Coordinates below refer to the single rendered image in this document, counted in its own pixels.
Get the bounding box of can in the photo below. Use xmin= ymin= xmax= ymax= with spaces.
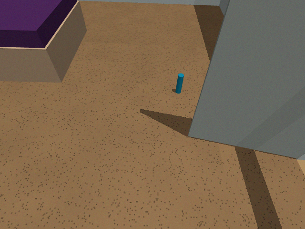
xmin=175 ymin=73 xmax=184 ymax=94

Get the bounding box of bed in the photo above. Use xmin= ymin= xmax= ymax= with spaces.
xmin=0 ymin=0 xmax=87 ymax=83

